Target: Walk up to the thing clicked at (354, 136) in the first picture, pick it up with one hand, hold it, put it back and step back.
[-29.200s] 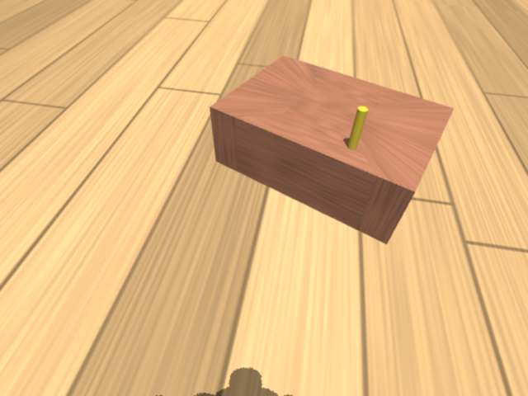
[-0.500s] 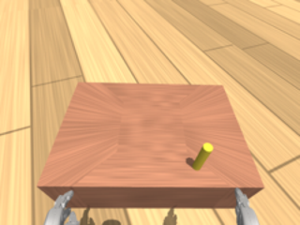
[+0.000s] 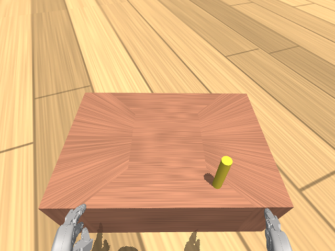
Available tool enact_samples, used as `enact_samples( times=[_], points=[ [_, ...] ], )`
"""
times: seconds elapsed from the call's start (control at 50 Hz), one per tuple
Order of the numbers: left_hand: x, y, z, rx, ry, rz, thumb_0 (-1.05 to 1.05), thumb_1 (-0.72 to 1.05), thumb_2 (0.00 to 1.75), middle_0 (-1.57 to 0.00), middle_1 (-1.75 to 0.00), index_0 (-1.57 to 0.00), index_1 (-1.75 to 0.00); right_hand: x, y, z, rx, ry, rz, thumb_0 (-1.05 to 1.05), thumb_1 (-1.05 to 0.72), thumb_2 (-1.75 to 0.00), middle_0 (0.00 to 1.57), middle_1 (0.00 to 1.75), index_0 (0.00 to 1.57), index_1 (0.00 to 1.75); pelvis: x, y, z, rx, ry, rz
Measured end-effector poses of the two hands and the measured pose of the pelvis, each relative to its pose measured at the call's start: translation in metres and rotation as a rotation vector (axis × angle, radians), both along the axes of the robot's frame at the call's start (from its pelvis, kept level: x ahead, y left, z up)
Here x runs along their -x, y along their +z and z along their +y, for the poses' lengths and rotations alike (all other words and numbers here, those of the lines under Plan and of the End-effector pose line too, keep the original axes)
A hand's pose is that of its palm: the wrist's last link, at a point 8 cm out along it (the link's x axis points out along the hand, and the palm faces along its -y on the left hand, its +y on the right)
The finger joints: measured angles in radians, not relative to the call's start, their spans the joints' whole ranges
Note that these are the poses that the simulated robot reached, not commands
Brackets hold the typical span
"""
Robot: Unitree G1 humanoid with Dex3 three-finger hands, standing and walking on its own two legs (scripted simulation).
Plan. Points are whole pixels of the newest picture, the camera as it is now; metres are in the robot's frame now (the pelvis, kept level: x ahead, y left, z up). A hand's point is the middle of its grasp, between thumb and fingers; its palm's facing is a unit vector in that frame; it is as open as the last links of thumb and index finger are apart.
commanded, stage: home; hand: right
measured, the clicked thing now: (221, 173) +0.47 -0.21 -0.27
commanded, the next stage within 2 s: stand in 0.92 s
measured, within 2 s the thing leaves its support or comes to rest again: neither
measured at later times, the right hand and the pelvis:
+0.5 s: hand (248, 245) +0.18 -0.18 -0.05, palm faces +0.12 +0.96 -0.27, open 17.6 cm; pelvis +0.01 +0.00 +0.00, yaw +0 degrees
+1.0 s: hand (247, 249) +0.17 -0.18 -0.05, palm faces +0.12 +0.95 -0.27, open 17.6 cm; pelvis +0.00 +0.01 +0.00, yaw +0 degrees
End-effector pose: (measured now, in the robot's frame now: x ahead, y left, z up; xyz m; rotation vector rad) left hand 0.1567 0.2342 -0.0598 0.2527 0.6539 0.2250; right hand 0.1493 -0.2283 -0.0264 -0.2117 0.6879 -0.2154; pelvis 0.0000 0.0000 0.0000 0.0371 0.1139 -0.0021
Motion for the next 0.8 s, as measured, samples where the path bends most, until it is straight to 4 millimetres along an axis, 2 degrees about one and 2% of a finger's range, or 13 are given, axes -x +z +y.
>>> enact_samples(
  times=[0.32,0.8],
  points=[
    [0.0,-0.005,0.001,0.001,0.01,0.02,0.01,0.9,0.9,-0.2,-0.3,-0.21,-0.3,-0.007,0.001,-0.001,0.008,0.006,0.01,-0.01,0.58,-0.03,0.05,0.04,0.06,0.05,-0.006,-0.002,0.0,0.0,0.0,0.011],
    [-0.002,-0.004,0.009,-0.007,0.012,0.001,0.01,0.9,0.9,-0.2,-0.3,-0.21,-0.3,-0.003,0.0,0.007,0.009,0.0,0.02,-0.01,0.57,-0.04,0.05,0.04,0.06,0.05,-0.004,-0.003,0.006,0.005,-0.002,0.013]
  ],
)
